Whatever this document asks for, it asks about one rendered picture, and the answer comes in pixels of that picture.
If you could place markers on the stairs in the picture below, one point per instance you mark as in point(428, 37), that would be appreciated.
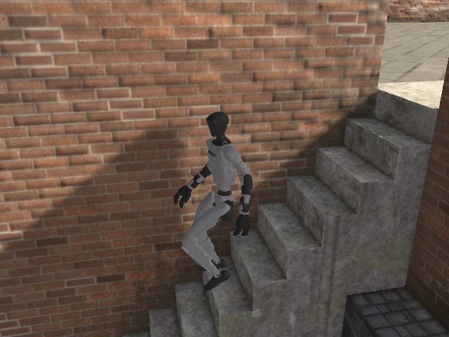
point(346, 229)

